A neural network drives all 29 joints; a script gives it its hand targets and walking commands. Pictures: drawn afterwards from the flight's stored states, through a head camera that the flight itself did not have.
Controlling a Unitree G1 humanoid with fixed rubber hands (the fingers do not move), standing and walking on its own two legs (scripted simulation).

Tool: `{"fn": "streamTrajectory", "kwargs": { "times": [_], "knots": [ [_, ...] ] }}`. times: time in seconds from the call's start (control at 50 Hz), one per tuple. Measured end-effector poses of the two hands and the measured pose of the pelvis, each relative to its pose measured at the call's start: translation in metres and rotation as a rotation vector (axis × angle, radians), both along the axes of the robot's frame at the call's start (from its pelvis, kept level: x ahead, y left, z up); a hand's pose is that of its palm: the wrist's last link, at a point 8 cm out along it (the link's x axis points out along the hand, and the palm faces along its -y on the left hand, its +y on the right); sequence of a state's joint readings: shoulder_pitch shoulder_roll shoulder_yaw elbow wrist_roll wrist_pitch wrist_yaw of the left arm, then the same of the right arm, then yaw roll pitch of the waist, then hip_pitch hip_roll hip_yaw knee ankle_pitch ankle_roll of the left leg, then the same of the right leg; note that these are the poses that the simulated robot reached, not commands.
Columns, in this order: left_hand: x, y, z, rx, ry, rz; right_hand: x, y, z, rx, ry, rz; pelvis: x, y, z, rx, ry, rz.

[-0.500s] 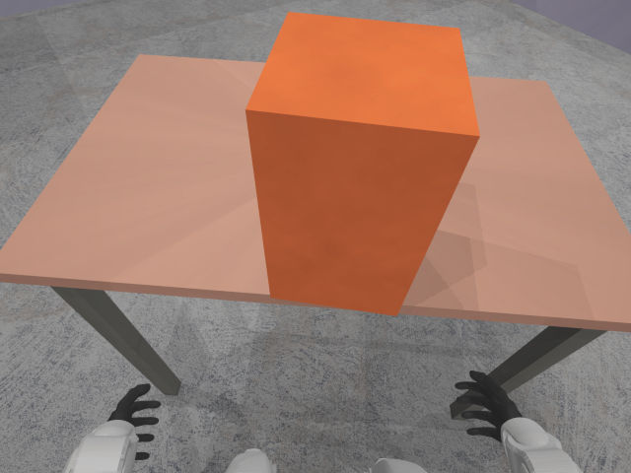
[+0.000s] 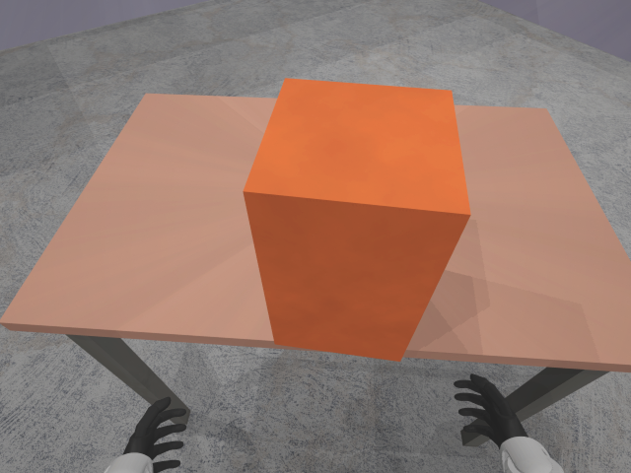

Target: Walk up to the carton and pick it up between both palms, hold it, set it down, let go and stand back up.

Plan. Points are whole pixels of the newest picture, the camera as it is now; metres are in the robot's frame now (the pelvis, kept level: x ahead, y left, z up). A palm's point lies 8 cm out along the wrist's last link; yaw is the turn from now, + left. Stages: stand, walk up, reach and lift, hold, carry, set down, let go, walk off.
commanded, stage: reach and lift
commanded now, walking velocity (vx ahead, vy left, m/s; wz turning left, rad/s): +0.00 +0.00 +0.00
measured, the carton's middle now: (349, 236) +0.36 -0.01 +0.11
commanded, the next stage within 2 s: none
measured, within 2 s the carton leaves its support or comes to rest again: neither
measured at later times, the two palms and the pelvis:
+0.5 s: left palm (152, 460) +0.14 +0.22 -0.03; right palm (527, 455) +0.16 -0.21 -0.03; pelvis -0.01 +0.00 +0.01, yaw -2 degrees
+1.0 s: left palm (150, 455) +0.14 +0.21 +0.01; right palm (540, 472) +0.13 -0.20 +0.02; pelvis -0.03 +0.01 +0.01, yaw -4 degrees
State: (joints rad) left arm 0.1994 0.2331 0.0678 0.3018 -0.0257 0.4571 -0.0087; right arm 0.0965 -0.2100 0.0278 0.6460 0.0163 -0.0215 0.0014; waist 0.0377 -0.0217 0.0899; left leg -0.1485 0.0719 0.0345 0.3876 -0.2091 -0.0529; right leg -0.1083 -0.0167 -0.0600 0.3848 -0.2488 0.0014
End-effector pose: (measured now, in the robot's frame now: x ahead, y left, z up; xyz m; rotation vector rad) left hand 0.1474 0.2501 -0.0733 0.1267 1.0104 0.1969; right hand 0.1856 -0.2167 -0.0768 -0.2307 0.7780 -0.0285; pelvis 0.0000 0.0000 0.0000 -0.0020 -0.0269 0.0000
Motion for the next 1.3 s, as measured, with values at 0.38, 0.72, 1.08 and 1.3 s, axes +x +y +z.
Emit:
{"fn": "streamTrajectory", "kwargs": {
  "times": [0.38,0.72,1.08,1.3],
  "knots": [
    [0.002,-0.027,0.028,-0.06,-0.167,-0.036,-0.014,-0.003,0.042,0.025,-0.142,-0.086,-0.001,0.008,0.006,-0.003,-0.036,-0.025],
    [-0.007,-0.035,0.058,-0.084,-0.322,-0.057,-0.05,0.012,0.068,0.074,-0.239,-0.184,-0.02,0.006,0.006,0.003,-0.029,-0.055],
    [0.004,-0.041,0.091,-0.128,-0.495,-0.081,-0.04,0.025,0.104,0.099,-0.369,-0.187,-0.028,0.015,0.005,0.003,-0.026,-0.063],
    [0.033,-0.047,0.122,-0.149,-0.615,-0.111,-0.008,0.029,0.127,0.139,-0.485,-0.197,-0.017,0.015,0.005,-0.001,-0.011,-0.056]
  ]
}}
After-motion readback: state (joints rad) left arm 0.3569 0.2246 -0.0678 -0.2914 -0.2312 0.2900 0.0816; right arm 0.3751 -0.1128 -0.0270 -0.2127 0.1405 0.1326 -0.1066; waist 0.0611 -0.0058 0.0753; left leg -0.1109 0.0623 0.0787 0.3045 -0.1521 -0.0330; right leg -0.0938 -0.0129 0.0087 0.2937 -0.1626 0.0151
